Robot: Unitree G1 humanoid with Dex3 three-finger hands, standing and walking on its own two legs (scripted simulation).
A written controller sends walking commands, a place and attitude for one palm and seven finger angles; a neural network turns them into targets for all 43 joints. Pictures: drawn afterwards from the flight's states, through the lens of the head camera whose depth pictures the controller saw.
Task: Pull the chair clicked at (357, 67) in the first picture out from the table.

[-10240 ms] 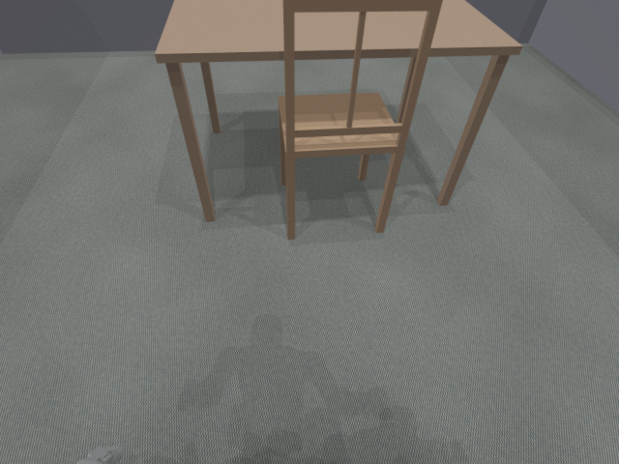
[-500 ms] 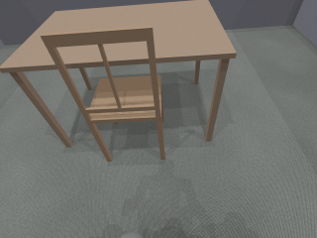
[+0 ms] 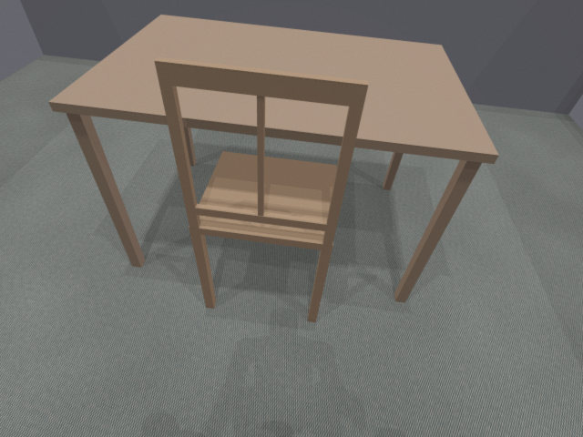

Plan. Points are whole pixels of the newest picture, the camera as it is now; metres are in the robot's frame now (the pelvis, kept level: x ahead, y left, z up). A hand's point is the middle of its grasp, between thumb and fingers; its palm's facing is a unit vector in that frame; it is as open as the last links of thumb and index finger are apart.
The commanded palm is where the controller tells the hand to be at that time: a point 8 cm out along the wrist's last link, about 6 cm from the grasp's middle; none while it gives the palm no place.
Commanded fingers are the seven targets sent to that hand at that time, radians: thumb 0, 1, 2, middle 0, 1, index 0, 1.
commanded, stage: take the last steps up to it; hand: left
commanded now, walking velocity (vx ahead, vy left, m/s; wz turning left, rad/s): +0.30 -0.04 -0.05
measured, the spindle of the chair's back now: (261, 162) +0.73 +0.14 -0.05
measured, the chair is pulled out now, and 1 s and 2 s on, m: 0.00 0.00 0.00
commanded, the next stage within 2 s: come to a stop and stand still in 0.56 s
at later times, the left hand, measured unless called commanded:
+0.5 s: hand (243, 369) +0.27 +0.11 -0.16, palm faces +0.00 -0.98 -0.22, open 7.4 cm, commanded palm none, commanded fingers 0.00 0.90 0.90 -0.20 -0.30 -0.20 -0.30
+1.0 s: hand (242, 390) +0.24 +0.10 -0.19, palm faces +0.07 -0.99 -0.14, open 7.4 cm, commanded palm none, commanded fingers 0.00 0.90 0.90 -0.20 -0.30 -0.20 -0.30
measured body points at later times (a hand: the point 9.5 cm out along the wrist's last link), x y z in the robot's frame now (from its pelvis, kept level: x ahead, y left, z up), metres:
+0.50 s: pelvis +0.18 -0.07 -0.01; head +0.20 -0.09 +0.44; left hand +0.27 +0.16 -0.15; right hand +0.12 -0.29 -0.18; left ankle +0.11 +0.07 -0.65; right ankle +0.24 -0.14 -0.74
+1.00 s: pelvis +0.27 -0.05 +0.00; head +0.29 -0.04 +0.44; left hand +0.24 +0.16 -0.17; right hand +0.36 -0.26 -0.15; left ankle +0.30 +0.06 -0.74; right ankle +0.24 -0.14 -0.74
